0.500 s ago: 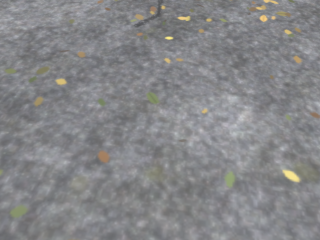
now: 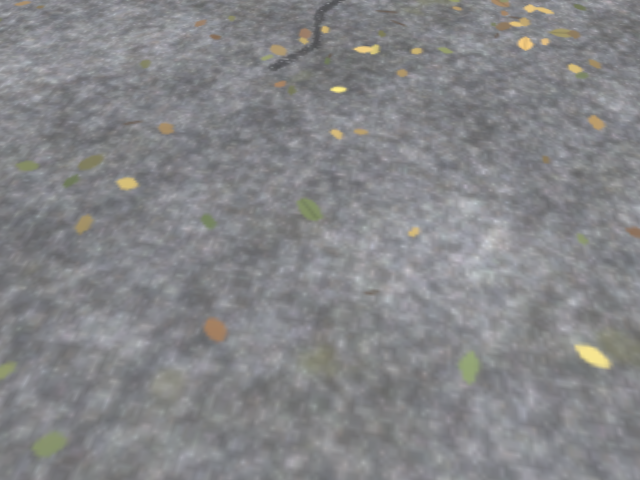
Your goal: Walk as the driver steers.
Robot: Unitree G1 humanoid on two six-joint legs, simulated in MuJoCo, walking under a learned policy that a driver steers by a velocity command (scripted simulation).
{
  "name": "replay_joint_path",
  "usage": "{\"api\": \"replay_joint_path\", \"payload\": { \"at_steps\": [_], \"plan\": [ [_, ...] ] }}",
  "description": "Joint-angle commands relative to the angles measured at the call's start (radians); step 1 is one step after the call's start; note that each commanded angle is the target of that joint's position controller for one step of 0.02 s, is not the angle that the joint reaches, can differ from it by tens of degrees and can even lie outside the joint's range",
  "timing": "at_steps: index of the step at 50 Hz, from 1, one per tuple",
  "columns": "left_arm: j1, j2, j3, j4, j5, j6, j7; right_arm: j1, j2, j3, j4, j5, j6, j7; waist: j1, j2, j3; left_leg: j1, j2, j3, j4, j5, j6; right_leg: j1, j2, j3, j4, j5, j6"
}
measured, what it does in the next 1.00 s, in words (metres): walks ahead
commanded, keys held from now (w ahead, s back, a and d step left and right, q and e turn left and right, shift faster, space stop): no key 0.50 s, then w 0.50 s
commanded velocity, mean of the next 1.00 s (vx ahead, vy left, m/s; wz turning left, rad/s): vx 0.15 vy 0.00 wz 0.00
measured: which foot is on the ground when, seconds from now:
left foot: down 0.00-0.74, up 0.76-1.00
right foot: down 0.00-1.00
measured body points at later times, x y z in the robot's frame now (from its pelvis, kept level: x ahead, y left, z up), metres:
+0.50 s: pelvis +0.00 -0.01 +0.00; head +0.00 -0.01 +0.45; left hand +0.02 +0.25 -0.15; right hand +0.06 -0.27 -0.14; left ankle -0.02 +0.10 -0.74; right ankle -0.02 -0.16 -0.74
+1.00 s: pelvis +0.11 -0.06 +0.01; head +0.13 -0.08 +0.46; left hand +0.01 +0.17 -0.13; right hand +0.27 -0.31 -0.12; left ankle +0.22 +0.10 -0.67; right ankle +0.01 -0.14 -0.74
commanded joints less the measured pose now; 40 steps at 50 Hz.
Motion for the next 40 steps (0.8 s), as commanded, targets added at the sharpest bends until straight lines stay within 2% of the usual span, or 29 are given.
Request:
{"api": "replay_joint_path", "payload": {
  "at_steps": [1, 25, 26, 27, 28, 29, 31, 32, 33, 34, 35, 36, 37, 38, 39, 40],
  "plan": [
    [0.017, 0.119, 0.025, -0.019, -0.001, -0.007, 0.006, -0.008, -0.112, -0.028, -0.034, 0.002, -0.014, -0.006, 0.003, 0.014, -0.024, -0.012, 0.077, -0.073, -0.087, 0.252, 0.019, 0.004, 0.001, -0.001, -0.039, 0.162, -0.009],
    [0.076, 0.064, 0.014, 0.105, -0.004, -0.002, 0.017, 0.026, -0.091, -0.014, 0.16, 0.012, -0.01, -0.021, -0.001, 0.005, 0.013, -0.02, 0.055, -0.037, -0.091, 0.207, 0.002, -0.023, 0.025, -0.019, -0.047, 0.129, -0.021],
    [0.096, 0.052, 0.011, 0.117, -0.005, -0.001, 0.017, 0.04, -0.087, -0.013, 0.173, 0.013, -0.009, -0.022, -0.002, 0.013, -0.008, -0.012, 0.047, -0.033, -0.1, 0.093, 0.006, -0.017, 0.041, -0.038, -0.038, 0.042, -0.023],
    [0.098, 0.048, 0.012, 0.12, -0.011, 0.001, 0.019, 0.045, -0.099, -0.018, 0.178, 0.019, -0.005, -0.025, -0.008, 0.025, 0.004, -0.028, 0.04, -0.037, -0.11, -0.112, 0.022, -0.041, 0.066, -0.066, -0.001, -0.086, -0.033],
    [0.087, 0.045, 0.012, 0.113, -0.016, 0.0, 0.021, 0.051, -0.119, -0.025, 0.18, 0.025, -0.003, -0.027, -0.016, 0.05, 0.034, -0.064, 0.056, -0.07, -0.135, -0.323, 0.047, -0.088, 0.085, -0.086, 0.049, -0.202, -0.046],
    [0.07, 0.038, 0.011, 0.099, -0.016, -0.006, 0.021, 0.06, -0.135, -0.03, 0.178, 0.028, -0.006, -0.026, -0.026, 0.085, 0.078, -0.098, 0.101, -0.137, -0.18, -0.473, 0.077, -0.151, 0.094, -0.095, 0.105, -0.265, -0.057],
    [0.039, 0.001, 0.002, 0.07, -0.018, -0.034, 0.009, 0.119, -0.182, -0.046, 0.191, 0.035, -0.024, -0.02, -0.051, 0.196, 0.119, -0.104, 0.253, -0.366, -0.293, -0.614, 0.17, -0.25, 0.089, -0.08, 0.283, -0.221, -0.079],
    [0.032, 0.003, 0.003, 0.06, -0.025, -0.051, -0.001, 0.121, -0.189, -0.051, 0.191, 0.037, -0.036, -0.02, -0.05, 0.208, 0.137, -0.127, 0.307, -0.451, -0.329, -0.6, 0.207, -0.273, 0.059, -0.035, 0.348, -0.218, -0.102],
    [0.035, 0.008, 0.005, 0.053, -0.034, -0.066, -0.012, 0.096, -0.18, -0.049, 0.183, 0.035, -0.047, -0.018, -0.034, 0.204, 0.148, -0.122, 0.332, -0.477, -0.332, -0.553, 0.22, -0.298, 0.036, -0.005, 0.371, -0.249, -0.126],
    [0.052, 0.009, 0.005, 0.052, -0.041, -0.079, -0.022, 0.056, -0.167, -0.046, 0.169, 0.041, -0.054, -0.016, -0.01, 0.19, 0.147, -0.115, 0.33, -0.447, -0.316, -0.488, 0.207, -0.283, 0.02, 0.006, 0.309, -0.269, -0.151],
    [0.101, 0.009, 0.007, 0.068, -0.041, -0.09, -0.029, -0.003, -0.158, -0.044, 0.151, 0.052, -0.055, -0.015, 0.031, 0.164, 0.132, -0.15, 0.292, -0.364, -0.283, -0.409, 0.171, -0.173, 0.021, -0.009, 0.165, -0.219, -0.172],
    [0.199, 0.007, 0.014, 0.115, -0.035, -0.097, -0.032, -0.064, -0.15, -0.041, 0.134, 0.058, -0.051, -0.013, 0.082, 0.124, 0.103, -0.235, 0.216, -0.247, -0.215, -0.316, 0.128, 0.026, 0.061, -0.056, 0.011, -0.063, -0.172],
    [0.286, 0.027, 0.026, 0.157, -0.02, -0.095, -0.034, -0.08, -0.113, -0.032, 0.124, 0.048, -0.052, -0.011, 0.103, 0.041, 0.065, -0.307, 0.133, -0.135, -0.054, -0.197, 0.084, 0.175, 0.057, -0.007, -0.023, 0.004, -0.153],
    [0.407, 0.105, 0.046, 0.173, -0.016, -0.095, -0.031, -0.088, -0.038, -0.01, 0.106, 0.032, -0.061, -0.006, 0.13, -0.204, 0.0, -0.428, 0.021, 0.031, 0.292, -0.148, 0.008, 0.295, -0.148, 0.313, -0.179, -0.152, -0.208],
    [0.447, 0.182, 0.055, 0.171, -0.009, -0.106, -0.047, -0.094, -0.054, -0.018, 0.072, 0.042, -0.079, -0.01, 0.118, -0.319, 0.021, -0.582, -0.028, 0.009, 0.507, -0.29, 0.0, 0.295, -0.318, 0.679, -0.302, -0.266, -0.329],
    [0.356, 0.123, 0.036, 0.147, -0.006, -0.118, -0.047, -0.075, -0.082, -0.024, 0.083, 0.06, -0.092, -0.006, 0.065, -0.185, 0.093, -0.647, 0.045, -0.061, 0.647, -0.24, 0.017, 0.247, -0.334, 0.67, -0.306, -0.302, -0.346]
  ]
}}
